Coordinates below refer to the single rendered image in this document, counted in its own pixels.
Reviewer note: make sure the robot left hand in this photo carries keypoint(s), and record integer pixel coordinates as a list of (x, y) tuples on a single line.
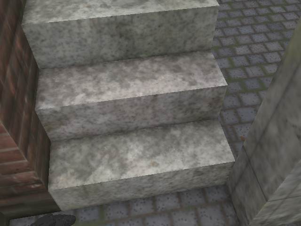
[(55, 220)]

